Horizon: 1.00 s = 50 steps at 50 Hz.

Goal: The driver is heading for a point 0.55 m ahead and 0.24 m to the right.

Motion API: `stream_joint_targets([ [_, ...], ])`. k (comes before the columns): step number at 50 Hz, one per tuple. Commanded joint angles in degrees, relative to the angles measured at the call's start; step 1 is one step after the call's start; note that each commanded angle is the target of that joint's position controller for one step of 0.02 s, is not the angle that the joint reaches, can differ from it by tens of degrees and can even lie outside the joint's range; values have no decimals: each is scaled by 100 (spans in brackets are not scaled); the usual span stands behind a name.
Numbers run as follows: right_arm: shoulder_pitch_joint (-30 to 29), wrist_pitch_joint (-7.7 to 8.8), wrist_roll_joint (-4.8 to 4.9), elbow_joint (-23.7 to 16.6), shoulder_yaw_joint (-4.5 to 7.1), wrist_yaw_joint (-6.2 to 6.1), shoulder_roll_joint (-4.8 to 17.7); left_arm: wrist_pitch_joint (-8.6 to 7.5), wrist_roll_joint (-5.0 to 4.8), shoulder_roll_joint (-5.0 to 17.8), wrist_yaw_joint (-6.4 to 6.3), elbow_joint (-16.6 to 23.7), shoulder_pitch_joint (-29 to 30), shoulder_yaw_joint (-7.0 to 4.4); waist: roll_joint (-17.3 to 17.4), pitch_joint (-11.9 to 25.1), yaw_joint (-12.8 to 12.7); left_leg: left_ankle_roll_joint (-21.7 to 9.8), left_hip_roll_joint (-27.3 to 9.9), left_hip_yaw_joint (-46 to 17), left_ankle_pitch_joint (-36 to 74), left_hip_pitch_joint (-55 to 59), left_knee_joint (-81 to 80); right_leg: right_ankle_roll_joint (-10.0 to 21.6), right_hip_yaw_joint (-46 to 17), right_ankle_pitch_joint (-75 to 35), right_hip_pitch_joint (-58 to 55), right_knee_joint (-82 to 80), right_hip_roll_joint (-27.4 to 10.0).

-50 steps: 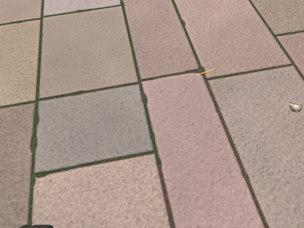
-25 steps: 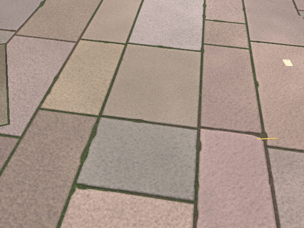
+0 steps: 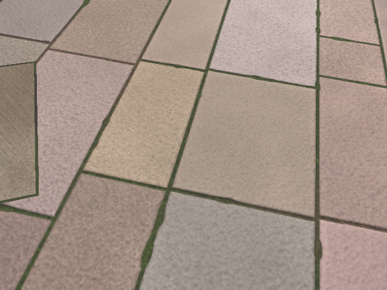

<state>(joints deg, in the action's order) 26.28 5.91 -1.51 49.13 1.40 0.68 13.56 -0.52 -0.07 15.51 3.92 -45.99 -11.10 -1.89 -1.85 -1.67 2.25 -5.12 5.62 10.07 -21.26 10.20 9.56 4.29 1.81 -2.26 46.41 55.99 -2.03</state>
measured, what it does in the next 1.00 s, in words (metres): walks ahead, turning right: right foot, then left foot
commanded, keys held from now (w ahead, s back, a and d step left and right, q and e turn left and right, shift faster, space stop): w+e+shift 0.52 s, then shift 0.48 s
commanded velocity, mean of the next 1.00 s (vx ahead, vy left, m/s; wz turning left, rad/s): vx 0.72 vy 0.00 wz -0.61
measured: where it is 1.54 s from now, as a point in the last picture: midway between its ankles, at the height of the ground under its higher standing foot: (220, 192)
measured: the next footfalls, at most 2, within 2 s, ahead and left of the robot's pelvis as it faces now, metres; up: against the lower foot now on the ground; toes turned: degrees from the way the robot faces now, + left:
right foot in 0.14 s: +0.30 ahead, -0.02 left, +0.00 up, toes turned -8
left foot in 0.54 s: +0.76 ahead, +0.06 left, +0.00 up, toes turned -31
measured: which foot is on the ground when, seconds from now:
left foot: down 0.00-0.14, up 0.16-0.52, down 0.54-0.92, up 0.94-1.00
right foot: up 0.00-0.12, down 0.14-0.52, up 0.54-0.88, down 0.90-1.00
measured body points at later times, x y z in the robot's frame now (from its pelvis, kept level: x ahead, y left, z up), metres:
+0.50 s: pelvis +0.47 +0.00 +0.00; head +0.50 -0.02 +0.45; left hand +0.52 +0.29 -0.12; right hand +0.69 -0.27 -0.04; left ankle +0.71 +0.10 -0.70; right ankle +0.26 -0.01 -0.73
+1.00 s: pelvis +0.77 -0.12 +0.00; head +0.79 -0.16 +0.44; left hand +1.10 -0.09 -0.07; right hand +0.64 -0.38 -0.13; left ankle +0.75 +0.07 -0.66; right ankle +0.80 -0.25 -0.73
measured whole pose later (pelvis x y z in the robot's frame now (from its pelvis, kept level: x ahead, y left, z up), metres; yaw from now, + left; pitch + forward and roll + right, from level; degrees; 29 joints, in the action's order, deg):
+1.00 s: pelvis +0.77 -0.12 +0.00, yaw -37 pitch +2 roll +1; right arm 15.4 4.1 1.0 47.4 1.8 0.0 18.3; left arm -1.9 1.1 15.0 1.6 -37.5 0.5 -0.1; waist 0.4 -3.8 3.6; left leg 3.0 -1.0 -0.4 -34.8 -16.6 58.4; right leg 3.4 -1.9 5.8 27.4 31.5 2.9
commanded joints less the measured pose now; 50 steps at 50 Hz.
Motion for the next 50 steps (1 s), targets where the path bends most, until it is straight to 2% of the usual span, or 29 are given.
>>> stream_joint_targets([
  [1, -341, 120, 27, -233, 74, -136, 724, -123, 9, 207, 32, 447, 622, 62, 532, -460, -245, 777, -1198, 498, 6684, -823, -309, 245, 941, -329, -1015, -1102, 377],
  [3, -437, 83, -6, -189, 146, -318, 1070, -53, 13, 453, -6, 344, 118, 20, 874, 15, -639, 796, -1490, 527, 8853, -247, 409, 401, 1152, -172, -1806, -1347, 650],
  [5, -935, -90, -93, -322, 276, -456, 1413, 36, 11, 948, -82, -106, -1533, -172, 1037, 727, -1538, 805, -1688, 458, 9935, -170, 2332, 625, 1051, 399, -3256, -1335, 935],
  [6, -1512, -184, -134, -495, 333, -469, 1535, 59, 17, 1220, -136, -517, -2933, -332, 932, 1045, -2249, 721, -1687, 289, 9477, -852, 4179, 952, 541, 670, -4457, -1609, 758],
  [7, -2077, -240, -36, -560, 329, -361, 1371, 42, -68, 1280, -212, -779, -3654, -449, 176, 867, -2672, 584, -834, 375, 5453, -2058, 7041, 1401, -108, 437, -5365, -2451, 388],
  [8, -2561, -112, -185, -906, -8, -168, 213, 88, -82, 1059, -256, -960, -2975, -381, -1245, -144, -1777, 454, 229, -217, -478, -4527, 8970, 1462, -924, -2, -5361, -1724, 344],
  [9, -1608, -8, -20, -1424, -175, -78, -183, 47, 40, 1188, -293, -541, -1918, -342, -1324, 504, -551, 604, 135, -1424, -689, -5939, 9460, 2384, -3517, 510, -5852, -2450, -388],
  [10, -1395, 175, -143, -1505, -235, -5, 213, 28, 101, 1118, -351, -273, -1604, -386, -721, 759, -524, 472, -157, -1921, -421, -6153, 8844, 2506, -5040, 3080, -5698, -4061, -1060],
  [11, -1550, 239, -190, -1367, -158, 24, 689, -13, 178, 797, -382, -219, -1389, -343, 449, 134, -327, 436, -494, -1906, 72, -5962, 8126, 2180, -4994, 4007, -4770, -4658, -1036],
  [14, -1920, -94, -362, -1405, -215, -11, 761, -313, 94, 808, -419, -220, -1166, -279, 998, -677, 82, 779, -1039, -1680, 279, -5094, 6501, 1745, -3689, 3005, -2713, -4825, -366],
  [18, -3127, -203, -119, -1876, -387, 70, 451, -478, 0, 910, -361, -223, -1317, -368, 454, -732, -436, 997, -1134, -1081, 1880, -3857, 3752, 1293, -2342, 917, -1893, -4856, 396],
  [23, -3404, -126, -8, -2050, -348, 3, 495, -424, -26, 1150, -314, -268, -1649, -524, -126, -48, -893, 753, -584, -972, 2548, -3272, 2052, 795, -2409, -1395, -3620, -3962, 263],
  [25, -2491, -61, -4, -1803, -128, -106, 975, -448, 25, 1397, -329, -200, -1453, -583, -166, 700, -405, 615, -319, -1072, 1799, -2098, 1850, 526, -2442, -2704, -4045, -2653, 253],
  [26, -1384, -20, 8, -1540, 13, -176, 1236, -479, 31, 1561, -305, -101, -1063, -620, -155, 1252, 304, 521, -514, -1202, 1515, -861, 1867, 417, -2364, -2489, -3626, -1425, 398],
  [27, 8, 15, -128, -1252, 209, -294, 1661, -552, 43, 1185, -314, 46, -768, -527, 121, 1900, 901, 342, -1348, -1787, 403, 412, 2061, 343, -1972, -1397, -2919, 213, 625],
  [28, 151, 28, -438, -1179, 306, -301, 2054, -555, -211, 59, -367, 322, -1345, -249, 1893, 2530, 317, -248, -3349, -4631, 558, 1828, 1545, 87, -1239, 3329, -1092, 2025, 1243],
  [29, -221, -38, -295, -1165, 383, -224, 1957, -460, -87, 502, -415, 370, -1445, -210, 2023, 2593, 155, -662, -3376, -5895, 957, 1570, 1145, 93, -974, 3102, -413, 2660, 909],
  [31, -998, -48, -188, -1168, 132, -114, 781, -319, 131, 741, -406, 292, -614, -270, 604, 1117, 81, -510, -2633, -3635, 3225, -58, 1355, -39, -719, 2292, -434, 2248, 397],
  [32, -867, -40, -178, -1005, 80, -91, 620, -280, 183, 659, -347, 370, -314, -267, 500, 871, 87, -412, -2367, -2972, 4193, -414, 1373, -101, -732, 2375, -443, 2010, 322],
  [33, -1208, 52, 176, -1068, 166, -103, 674, -287, -259, 498, -379, 638, -351, -232, 1264, 643, -81, -425, -2071, -2558, 4630, -539, 1197, -242, -853, 2501, -427, 1930, 14],
  [34, -1279, 101, 232, -945, 156, -100, 594, -242, -317, 491, -369, 723, -268, -189, 1143, 613, -175, -465, -2058, -2455, 4528, -776, 1035, -273, -866, 2537, -502, 1584, -62],
  [36, -1487, 117, 268, -846, 217, -98, 745, -172, -185, 320, -334, 943, 31, -98, 657, 286, -335, -539, -2134, -2113, 4743, -1506, 778, -377, -736, 2590, -764, 402, -80],
  [39, -1802, 81, 304, -853, 395, -172, 1345, -263, -46, 288, -160, 1014, 154, 31, 802, 476, -401, -403, -1715, -1216, 4637, -2408, 515, -393, -344, 798, -2243, -1600, 76],
  [42, -1578, 117, 367, -694, 434, -176, 1510, -262, 21, 586, -73, 1043, 400, -33, 695, 588, -412, -220, -1769, -1081, 4423, -2211, 781, -173, -411, -47, -2926, -2240, 244],
  [45, -1279, 86, 355, -525, 379, -162, 1426, -255, 167, 987, -199, 865, -62, -225, 389, 818, -741, 142, -1377, -748, 4465, -2230, 2241, 210, -265, -813, -4120, -2855, 440],
  [46, -1074, 79, 180, -603, 289, -160, 1255, -222, 221, 1411, -303, 895, -300, -321, -270, 1198, -763, 460, -985, -462, 2855, -2874, 3600, 540, -1056, -3508, -5025, -2601, -392],
  [47, -38, 17, 102, -499, 69, -69, 763, -166, 374, 1331, -358, 1025, -183, -180, -1388, 2283, -318, 822, -508, -863, -1851, -4018, 5749, 1882, -3005, -5683, -6372, -2388, -2189],
  [48, -13, -88, 213, -312, 132, -14, 1159, -127, 190, 824, -300, 997, -252, -76, -759, 2866, -531, 828, -724, -1660, -2009, -3927, 6036, 1944, -3101, -4840, -6194, -2509, -2009],
  [50, -852, -258, 271, -511, 169, -109, 1213, -131, -21, 646, -247, 950, 399, -48, -156, 1578, -402, 907, -1011, -1459, -1611, -4371, 5639, 1413, -2340, -3259, -5045, -2868, -1393],
])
